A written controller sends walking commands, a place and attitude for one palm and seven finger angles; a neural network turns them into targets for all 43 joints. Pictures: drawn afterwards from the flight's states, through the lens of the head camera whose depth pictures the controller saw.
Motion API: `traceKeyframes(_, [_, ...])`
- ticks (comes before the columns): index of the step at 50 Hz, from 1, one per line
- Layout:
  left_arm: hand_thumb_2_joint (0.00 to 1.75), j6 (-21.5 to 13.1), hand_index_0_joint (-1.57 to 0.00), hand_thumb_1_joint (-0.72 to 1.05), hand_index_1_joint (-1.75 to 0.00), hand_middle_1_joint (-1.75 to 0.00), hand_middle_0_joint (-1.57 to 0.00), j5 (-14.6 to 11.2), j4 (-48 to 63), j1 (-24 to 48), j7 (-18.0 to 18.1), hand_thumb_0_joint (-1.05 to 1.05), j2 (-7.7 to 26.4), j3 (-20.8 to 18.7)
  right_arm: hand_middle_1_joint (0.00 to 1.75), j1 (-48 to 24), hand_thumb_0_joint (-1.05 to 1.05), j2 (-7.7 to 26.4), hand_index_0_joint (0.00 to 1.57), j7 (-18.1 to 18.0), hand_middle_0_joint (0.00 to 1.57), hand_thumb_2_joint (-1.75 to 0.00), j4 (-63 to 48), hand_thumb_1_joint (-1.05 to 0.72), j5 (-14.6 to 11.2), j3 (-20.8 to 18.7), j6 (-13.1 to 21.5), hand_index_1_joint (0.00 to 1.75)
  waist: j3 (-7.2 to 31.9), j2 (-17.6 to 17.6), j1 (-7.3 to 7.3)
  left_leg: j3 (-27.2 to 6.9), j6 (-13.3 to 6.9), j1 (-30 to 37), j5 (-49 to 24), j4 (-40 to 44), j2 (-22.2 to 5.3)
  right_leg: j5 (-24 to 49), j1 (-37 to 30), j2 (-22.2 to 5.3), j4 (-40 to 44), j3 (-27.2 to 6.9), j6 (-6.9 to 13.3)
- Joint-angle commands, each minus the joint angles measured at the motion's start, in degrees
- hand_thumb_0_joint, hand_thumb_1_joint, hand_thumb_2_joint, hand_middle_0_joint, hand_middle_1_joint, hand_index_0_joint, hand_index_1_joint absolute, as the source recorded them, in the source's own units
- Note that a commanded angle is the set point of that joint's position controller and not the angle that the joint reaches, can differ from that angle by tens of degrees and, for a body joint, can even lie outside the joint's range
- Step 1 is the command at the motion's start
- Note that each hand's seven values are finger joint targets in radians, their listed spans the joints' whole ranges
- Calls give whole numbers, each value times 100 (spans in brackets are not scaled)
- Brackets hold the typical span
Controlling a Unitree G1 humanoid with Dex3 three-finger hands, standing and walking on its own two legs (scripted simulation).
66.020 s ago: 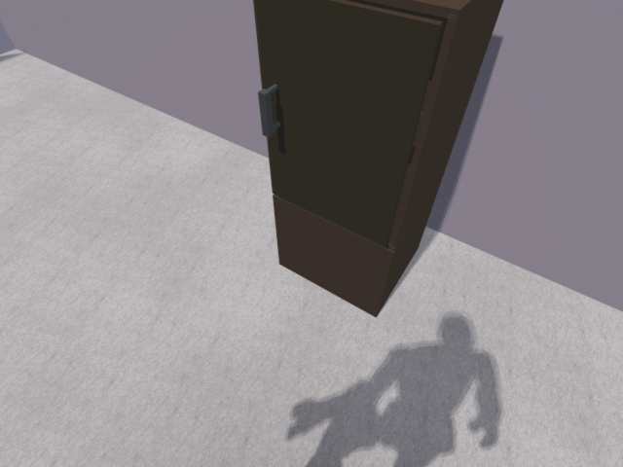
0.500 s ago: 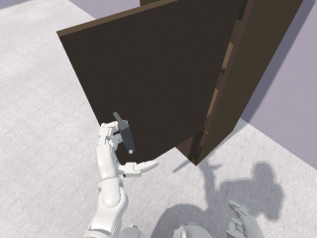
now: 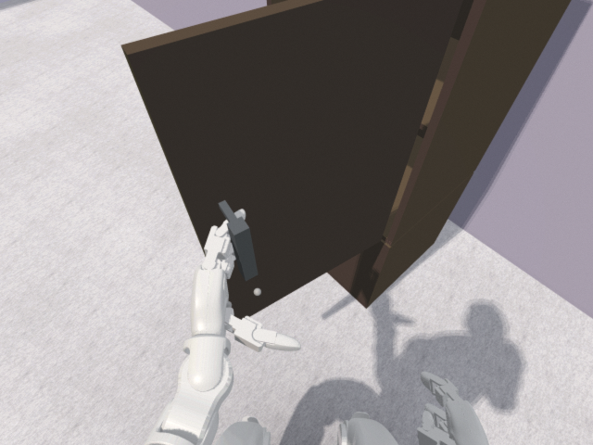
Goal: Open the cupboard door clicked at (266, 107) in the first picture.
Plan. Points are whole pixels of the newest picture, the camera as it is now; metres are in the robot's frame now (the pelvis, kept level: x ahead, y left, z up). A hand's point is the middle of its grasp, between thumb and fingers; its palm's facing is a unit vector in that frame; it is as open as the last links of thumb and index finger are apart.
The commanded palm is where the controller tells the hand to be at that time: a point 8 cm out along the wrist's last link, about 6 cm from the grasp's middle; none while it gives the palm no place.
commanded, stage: slide the hand sideways off the handle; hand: left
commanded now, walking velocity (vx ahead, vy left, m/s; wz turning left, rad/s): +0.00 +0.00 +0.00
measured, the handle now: (237, 241) +0.37 +0.10 +0.05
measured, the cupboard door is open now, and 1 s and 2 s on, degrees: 80 80 80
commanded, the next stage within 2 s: draw the hand back to the body in 1.10 s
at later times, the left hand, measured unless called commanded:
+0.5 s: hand (219, 325) +0.26 +0.11 +0.04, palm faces -0.14 -0.99 -0.04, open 16.4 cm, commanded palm +0.24 +0.17 +0.05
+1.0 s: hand (163, 351) +0.22 +0.17 +0.05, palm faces -0.09 -0.99 -0.05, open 16.3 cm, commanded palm +0.21 +0.23 +0.05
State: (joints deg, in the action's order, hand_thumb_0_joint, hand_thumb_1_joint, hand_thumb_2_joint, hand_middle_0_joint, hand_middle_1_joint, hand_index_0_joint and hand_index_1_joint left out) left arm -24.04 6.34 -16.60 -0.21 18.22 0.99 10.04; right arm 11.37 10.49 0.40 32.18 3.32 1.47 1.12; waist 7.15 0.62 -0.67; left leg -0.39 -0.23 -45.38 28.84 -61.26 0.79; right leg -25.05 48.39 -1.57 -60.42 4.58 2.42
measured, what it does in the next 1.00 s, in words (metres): stands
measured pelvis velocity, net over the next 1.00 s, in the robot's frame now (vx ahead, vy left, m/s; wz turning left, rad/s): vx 0.02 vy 0.01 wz -0.01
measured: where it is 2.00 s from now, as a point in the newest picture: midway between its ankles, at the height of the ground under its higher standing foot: outside the picture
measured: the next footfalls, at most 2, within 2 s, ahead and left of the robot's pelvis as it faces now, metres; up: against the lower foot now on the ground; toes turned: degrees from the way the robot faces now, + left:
none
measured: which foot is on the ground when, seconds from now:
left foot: down 0.00-1.00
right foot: down 0.00-1.00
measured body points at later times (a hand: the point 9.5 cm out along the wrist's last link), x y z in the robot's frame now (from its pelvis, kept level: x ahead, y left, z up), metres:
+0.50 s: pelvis +0.01 +0.02 -0.01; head +0.07 +0.01 +0.44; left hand +0.26 +0.17 +0.05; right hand +0.19 -0.21 -0.09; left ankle +0.01 +0.12 -0.66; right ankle +0.05 -0.10 -0.66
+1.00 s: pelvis +0.02 +0.01 -0.02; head +0.07 +0.02 +0.43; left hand +0.22 +0.22 +0.05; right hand +0.20 -0.22 -0.09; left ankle +0.01 +0.12 -0.66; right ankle +0.05 -0.10 -0.66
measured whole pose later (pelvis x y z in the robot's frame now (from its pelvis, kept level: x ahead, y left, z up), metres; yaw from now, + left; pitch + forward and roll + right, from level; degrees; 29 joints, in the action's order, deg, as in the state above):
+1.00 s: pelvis +0.02 +0.01 -0.02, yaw +0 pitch +15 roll -2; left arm -20.7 -12.2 9.2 -27.4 -12.6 13.1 -3.7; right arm 14.6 13.1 -2.1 24.6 -1.1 1.1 4.5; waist 8.9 1.4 -0.3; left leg -1.3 -1.1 -49.0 33.7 -67.9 0.1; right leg -28.4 50.8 -0.9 -64.5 5.4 1.4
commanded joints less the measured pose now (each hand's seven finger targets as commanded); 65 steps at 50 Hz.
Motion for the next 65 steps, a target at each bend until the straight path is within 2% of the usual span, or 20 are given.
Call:
traceKeyframes(1, [30, -519, -15, -50, -30, -30, -15, -270, 1404, 1532, -1993, 0, 585, 431, 30, -155, 0, 794, 20, -185, 20, -90, -948, -90, -224, -274, 283, 30, 1484, -146, -304, -53, -155, 346, -549, 843, 98, 851, -1482, -17, 1088, -579, -19])
traceKeyframes(4, [30, -91, -15, -50, -30, -30, -15, -1420, 1520, 1363, -2678, 0, 125, 344, 30, -247, 0, 818, 20, -243, 20, -90, -1182, -90, -448, -196, 425, 30, 1389, -186, -213, -109, -135, 503, -444, 1038, 123, 385, -1625, 48, 1365, -503, -25])
traceKeyframes(6, [30, 146, -15, -50, -30, -30, -15, -1790, 1410, 751, -2679, 0, 210, -87, 30, -188, 0, 881, 20, -263, 20, -90, -1212, -90, -485, -222, 483, 30, 1316, -560, -66, -140, -99, 446, -497, 1116, 108, 282, -1644, 63, 1372, -373, -65])
traceKeyframes(8, [30, 186, -15, -50, -30, -30, -15, -1766, 1574, 637, -2474, 0, 286, -268, 30, -166, 0, 910, 20, -230, 20, -90, -1255, -90, -463, -240, 512, 30, 1250, -651, -20, -174, -82, 401, -576, 1110, 106, 347, -1488, 67, 1224, -269, -71])
traceKeyframes(9, [30, 146, -15, -50, -30, -30, -15, -1641, 1592, 396, -2348, 0, 401, -368, 30, -165, 0, 919, 20, -200, 20, -90, -1286, -90, -433, -250, 529, 30, 1208, -529, 72, -183, -77, 363, -716, 1092, 116, 494, -1453, 72, 1091, -228, -41])
traceKeyframes(14, [30, -163, -15, -50, -30, -30, -15, -928, 2081, -197, -1972, 0, 777, -439, 30, -9, 0, 909, 20, 13, 20, -90, -1398, -90, -312, -339, 448, 30, 1281, -299, 100, -170, -67, 273, -1156, 845, 56, 974, -1152, 67, 632, -236, 17])
traceKeyframes(15, [30, -210, -15, -50, -30, -30, -15, -887, 2291, -244, -1992, 0, 689, -326, 30, -51, 0, 881, 20, 45, 20, -90, -1465, -90, -307, -347, 445, 30, 1298, -115, 94, -153, -56, 305, -1150, 827, 52, 968, -1100, 65, 594, -248, 22])
traceKeyframes(19, [30, -190, -15, -50, -30, -30, -15, -1034, 2868, -758, -2095, 0, 893, -524, 30, -52, 0, 877, 20, 32, 20, -90, -1624, -90, -339, -343, 380, 30, 1484, 66, 129, -131, -59, 332, -1261, 783, 58, 1112, -1264, 116, 563, -269, 42])
traceKeyframes(22, [30, -27, -15, -50, -30, -30, -15, -1170, 2918, -1022, -2177, 0, 899, -605, 30, -21, 0, 870, 20, -19, 20, -90, -1645, -90, -382, -332, 348, 30, 1298, -29, 41, -124, -56, 275, -1130, 760, 47, 1063, -1200, 149, 624, -252, -5])
traceKeyframes(28, [30, -39, -15, -50, -30, -30, -15, -1375, 3546, -1310, -2385, 0, 851, -511, 30, 37, 0, 874, 20, -131, 20, -90, -1690, -90, -396, -319, 496, 30, 1448, -97, -81, -227, -49, 378, -1286, 648, 28, 1173, -1092, 178, 538, -171, -37])
traceKeyframes(32, [30, -57, -15, -50, -30, -30, -15, -1406, 3533, -1698, -2555, 0, 1075, -701, 30, 86, 0, 910, 20, -179, 20, -90, -1671, -90, -398, -326, 565, 30, 1360, -225, -86, -260, -37, 201, -1228, 557, 27, 1098, -980, 180, 454, -160, -48])
traceKeyframes(34, [30, 8, -15, -50, -30, -30, -15, -1424, 3447, -2002, -2615, 0, 1232, -897, 30, 79, 0, 922, 20, -187, 20, -90, -1693, -90, -396, -323, 560, 30, 1277, -153, 2, -251, -33, 60, -1191, 557, 42, 1016, -1012, 185, 441, -166, -28])
traceKeyframes(37, [30, 88, -15, -50, -30, -30, -15, -1478, 3563, -1954, -2694, 0, 1312, -1035, 30, 44, 0, 910, 20, -206, 20, -90, -1732, -90, -411, -315, 557, 30, 1243, 14, -11, -207, -24, 31, -1028, 523, 63, 878, -925, 171, 462, -194, -42])
traceKeyframes(39, [30, 96, -15, -50, -30, -30, -15, -1571, 3738, -2185, -2714, 0, 1490, -1291, 30, 16, 0, 913, 20, -234, 20, -90, -1778, -90, -419, -328, 562, 30, 1408, 59, 98, -202, -28, 28, -1174, 511, 74, 988, -1116, 185, 435, -214, -18])
traceKeyframes(43, [30, 2, -15, -50, -30, -30, -15, -1822, 3995, -2519, -2855, 0, 1594, -1559, 30, 41, 0, 872, 20, -278, 20, -90, -1766, -90, -449, -346, 591, 30, 1510, 67, 112, -163, -15, 71, -1335, 466, 73, 1233, -1283, 203, 459, -232, -39])
traceKeyframes(49, [30, -41, -15, -50, -30, -30, -15, -1991, 3602, -2415, -3225, 0, 1727, -1703, 30, 2, 0, 958, 20, -359, 20, -90, -1634, -90, -460, -348, 652, 30, 975, -19, -107, -187, -45, -320, -857, 298, 58, 590, -889, 218, 603, -307, -62])
traceKeyframes(53, [30, 10, -15, -50, -30, -30, -15, -2130, 3596, -2456, -3455, 0, 1935, -1985, 30, -9, 0, 1006, 20, -405, 20, -90, -1656, -90, -488, -363, 704, 30, 1203, 199, -17, -190, -27, -213, -861, 330, 56, 504, -895, 217, 556, -284, -50])
traceKeyframes(56, [30, 22, -15, -50, -30, -30, -15, -2249, 3917, -2380, -3527, 0, 1810, -1801, 30, -17, 0, 995, 20, -412, 20, -90, -1687, -90, -496, -341, 801, 30, 1374, 406, -34, -216, -22, 19, -1080, 353, 67, 721, -893, 229, 496, -214, -52])
traceKeyframes(60, [30, 75, -15, -50, -30, -30, -15, -2225, 3771, -2297, -3420, 0, 1830, -1859, 30, 6, 0, 1008, 20, -426, 20, -90, -1629, -90, -480, -341, 847, 30, 1252, 199, -60, -263, -16, -85, -1033, 357, 41, 606, -793, 254, 479, -160, -67])
traceKeyframes(65, [30, 342, -15, -50, -30, -30, -15, -2199, 4374, -2804, -3227, 0, 2231, -2304, 30, 34, 0, 946, 20, -419, 20, -90, -1793, -90, -548, -354, 769, 30, 1605, 388, 167, -234, -6, 420, -1382, 748, 52, 953, -1407, 267, 674, -122, -45])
